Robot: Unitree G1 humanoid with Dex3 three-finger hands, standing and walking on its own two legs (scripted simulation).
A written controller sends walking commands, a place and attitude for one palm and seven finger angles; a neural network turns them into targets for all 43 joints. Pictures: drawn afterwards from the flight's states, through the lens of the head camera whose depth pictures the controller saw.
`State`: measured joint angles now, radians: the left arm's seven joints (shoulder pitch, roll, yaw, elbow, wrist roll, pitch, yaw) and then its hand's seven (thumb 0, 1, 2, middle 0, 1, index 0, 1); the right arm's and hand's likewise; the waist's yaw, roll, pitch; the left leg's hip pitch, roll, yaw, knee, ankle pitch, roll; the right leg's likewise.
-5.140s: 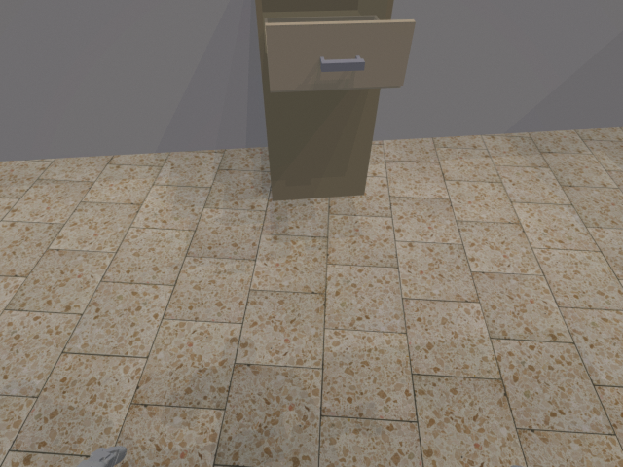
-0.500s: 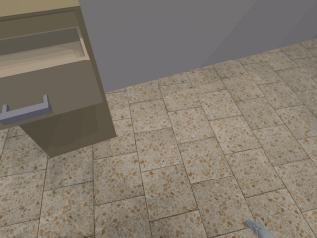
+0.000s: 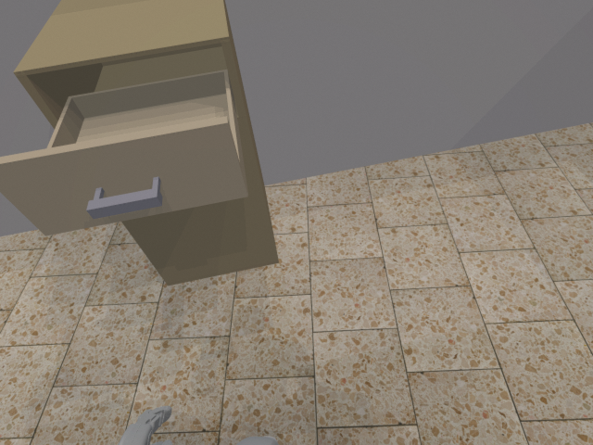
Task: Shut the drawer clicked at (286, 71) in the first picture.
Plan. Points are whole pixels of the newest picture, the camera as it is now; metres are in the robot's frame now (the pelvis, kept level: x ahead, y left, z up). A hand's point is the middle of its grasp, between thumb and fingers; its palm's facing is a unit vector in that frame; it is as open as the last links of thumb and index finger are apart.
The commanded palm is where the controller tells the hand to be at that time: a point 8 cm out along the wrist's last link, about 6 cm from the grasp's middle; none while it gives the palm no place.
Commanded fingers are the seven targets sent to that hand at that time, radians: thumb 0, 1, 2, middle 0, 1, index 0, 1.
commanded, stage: turn to face it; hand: left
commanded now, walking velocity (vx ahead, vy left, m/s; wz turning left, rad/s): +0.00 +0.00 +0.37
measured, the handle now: (127, 195) +0.51 +0.32 +0.04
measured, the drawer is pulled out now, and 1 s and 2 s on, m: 0.30 0.30 0.30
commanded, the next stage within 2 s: take the last steps up to it in 0.18 s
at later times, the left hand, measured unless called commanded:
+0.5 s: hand out of the picture -0.07 +0.24 -0.18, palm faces +0.24 -0.95 -0.20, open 7.4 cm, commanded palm none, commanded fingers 0.00 0.90 0.90 -0.20 -0.30 -0.20 -0.30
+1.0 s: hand (177, 398) +0.22 +0.23 -0.16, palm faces +0.10 -0.98 -0.17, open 7.4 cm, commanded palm none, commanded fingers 0.00 0.90 0.90 -0.20 -0.30 -0.20 -0.30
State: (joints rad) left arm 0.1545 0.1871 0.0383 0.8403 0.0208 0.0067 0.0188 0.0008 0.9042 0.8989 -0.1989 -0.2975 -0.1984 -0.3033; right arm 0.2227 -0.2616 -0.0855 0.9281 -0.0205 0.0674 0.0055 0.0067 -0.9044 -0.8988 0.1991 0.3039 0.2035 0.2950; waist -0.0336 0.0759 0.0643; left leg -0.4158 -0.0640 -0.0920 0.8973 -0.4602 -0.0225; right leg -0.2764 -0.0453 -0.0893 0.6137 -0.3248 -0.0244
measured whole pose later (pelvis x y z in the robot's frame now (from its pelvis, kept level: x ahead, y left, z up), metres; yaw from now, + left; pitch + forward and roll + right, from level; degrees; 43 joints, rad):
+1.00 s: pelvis +0.13 +0.05 +0.00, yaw +9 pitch -1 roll +0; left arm 0.10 0.16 0.04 1.02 0.02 0.00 -0.02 0.00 0.91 0.90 -0.19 -0.30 -0.19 -0.30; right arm 0.55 -0.11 -0.01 1.18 -0.03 -0.06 -0.04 0.00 -0.91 -0.90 0.20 0.30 0.20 0.29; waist -0.08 0.02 0.07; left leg 0.14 -0.01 0.07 0.32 -0.43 0.02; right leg -0.50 -0.05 -0.11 0.72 -0.24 -0.04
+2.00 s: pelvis +0.23 +0.03 +0.01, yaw +8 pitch -2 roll +1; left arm 0.30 0.16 0.03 1.11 0.02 0.00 0.04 0.00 0.91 0.90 -0.20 -0.30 -0.20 -0.30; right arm 0.29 -0.15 -0.02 1.12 -0.02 0.02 -0.03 0.00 -0.92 -0.90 0.20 0.30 0.20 0.29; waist 0.01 0.00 0.02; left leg -0.22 0.03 0.09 0.40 -0.14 0.01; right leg -0.19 0.01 -0.12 0.43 -0.20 -0.06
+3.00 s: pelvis +0.26 +0.08 +0.01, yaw +7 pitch -2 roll +0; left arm 0.33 0.11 -0.01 1.12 0.02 -0.02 0.04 0.00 0.91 0.90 -0.20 -0.30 -0.20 -0.30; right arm 0.27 -0.14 0.02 1.14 -0.01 -0.03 -0.03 0.01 -0.93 -0.90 0.20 0.30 0.20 0.29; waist 0.01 -0.02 0.03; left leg -0.15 -0.03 0.11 0.42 -0.25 0.06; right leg -0.16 -0.03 -0.08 0.44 -0.26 0.00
